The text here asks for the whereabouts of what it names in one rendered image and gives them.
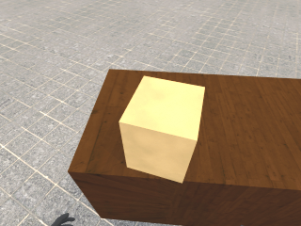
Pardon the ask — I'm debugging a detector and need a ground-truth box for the carton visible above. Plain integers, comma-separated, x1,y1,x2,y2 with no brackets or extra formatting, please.
119,75,205,183

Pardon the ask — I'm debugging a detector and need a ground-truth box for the robot left hand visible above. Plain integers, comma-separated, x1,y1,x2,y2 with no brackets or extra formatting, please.
51,213,75,226

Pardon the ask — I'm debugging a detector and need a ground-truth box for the pedestal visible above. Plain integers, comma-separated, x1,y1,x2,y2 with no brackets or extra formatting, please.
68,69,301,226

